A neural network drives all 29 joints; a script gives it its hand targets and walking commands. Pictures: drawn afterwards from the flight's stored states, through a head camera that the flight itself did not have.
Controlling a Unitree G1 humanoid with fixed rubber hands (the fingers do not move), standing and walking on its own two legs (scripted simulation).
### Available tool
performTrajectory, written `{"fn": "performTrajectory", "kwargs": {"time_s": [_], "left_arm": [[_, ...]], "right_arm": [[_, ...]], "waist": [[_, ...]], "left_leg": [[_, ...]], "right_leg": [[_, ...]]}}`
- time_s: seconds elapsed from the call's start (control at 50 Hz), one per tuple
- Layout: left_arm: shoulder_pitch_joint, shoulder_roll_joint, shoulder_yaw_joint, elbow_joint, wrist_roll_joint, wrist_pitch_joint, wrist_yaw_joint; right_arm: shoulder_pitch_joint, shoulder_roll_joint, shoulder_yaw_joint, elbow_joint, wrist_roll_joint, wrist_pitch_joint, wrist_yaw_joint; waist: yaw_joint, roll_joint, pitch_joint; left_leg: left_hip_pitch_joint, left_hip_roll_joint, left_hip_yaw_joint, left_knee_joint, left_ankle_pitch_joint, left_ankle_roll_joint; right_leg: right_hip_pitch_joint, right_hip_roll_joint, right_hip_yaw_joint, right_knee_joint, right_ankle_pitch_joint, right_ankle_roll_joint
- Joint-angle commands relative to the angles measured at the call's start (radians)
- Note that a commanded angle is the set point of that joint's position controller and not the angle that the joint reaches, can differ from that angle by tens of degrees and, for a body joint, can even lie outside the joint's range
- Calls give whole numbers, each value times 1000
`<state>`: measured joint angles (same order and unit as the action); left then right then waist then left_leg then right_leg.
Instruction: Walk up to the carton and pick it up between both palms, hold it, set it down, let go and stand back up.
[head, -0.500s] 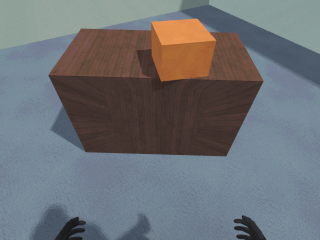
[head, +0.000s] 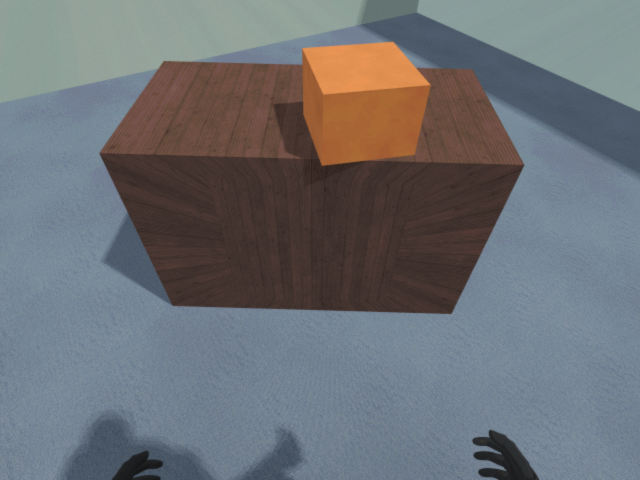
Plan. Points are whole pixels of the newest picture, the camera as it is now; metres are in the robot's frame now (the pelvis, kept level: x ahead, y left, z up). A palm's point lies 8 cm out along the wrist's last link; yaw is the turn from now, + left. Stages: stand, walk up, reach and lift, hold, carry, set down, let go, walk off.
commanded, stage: stand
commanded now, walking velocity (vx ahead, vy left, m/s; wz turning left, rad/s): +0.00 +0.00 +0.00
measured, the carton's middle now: (358, 101) +0.96 -0.09 +0.00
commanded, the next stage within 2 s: none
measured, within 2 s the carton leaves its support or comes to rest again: neither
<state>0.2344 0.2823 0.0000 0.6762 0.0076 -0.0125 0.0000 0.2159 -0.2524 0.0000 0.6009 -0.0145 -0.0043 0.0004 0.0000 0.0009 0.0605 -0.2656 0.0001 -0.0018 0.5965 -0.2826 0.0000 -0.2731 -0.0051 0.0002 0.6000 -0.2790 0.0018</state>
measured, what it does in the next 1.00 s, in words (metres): stands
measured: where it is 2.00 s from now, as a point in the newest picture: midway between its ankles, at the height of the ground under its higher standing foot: outside the picture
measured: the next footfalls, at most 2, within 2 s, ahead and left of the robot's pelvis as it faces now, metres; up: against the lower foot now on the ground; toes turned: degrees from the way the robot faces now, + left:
none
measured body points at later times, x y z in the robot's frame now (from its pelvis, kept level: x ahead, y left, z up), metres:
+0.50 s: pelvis +0.00 +0.00 +0.01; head +0.00 +0.00 +0.45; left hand +0.12 +0.27 -0.10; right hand +0.14 -0.25 -0.09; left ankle +0.03 +0.12 -0.73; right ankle +0.03 -0.12 -0.73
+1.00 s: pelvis +0.00 +0.00 +0.01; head +0.00 +0.00 +0.46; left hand +0.10 +0.27 -0.11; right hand +0.13 -0.26 -0.10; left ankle +0.03 +0.12 -0.73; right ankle +0.03 -0.12 -0.73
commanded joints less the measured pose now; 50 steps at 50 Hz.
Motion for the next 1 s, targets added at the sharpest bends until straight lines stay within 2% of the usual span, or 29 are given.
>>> {"fn": "performTrajectory", "kwargs": {"time_s": [0.0,0.98], "left_arm": [[-57,222,80,-66,-3,-44,-8],[-67,235,71,128,-11,-42,-5]], "right_arm": [[-46,-240,-79,-28,8,-51,3],[-45,-256,-67,139,13,-50,-6]], "waist": [[2,14,-95],[3,22,-67]], "left_leg": [[51,101,-106,-131,91,39],[94,115,-113,-243,99,34]], "right_leg": [[34,-98,80,-134,75,-45],[90,-111,86,-233,81,-40]]}}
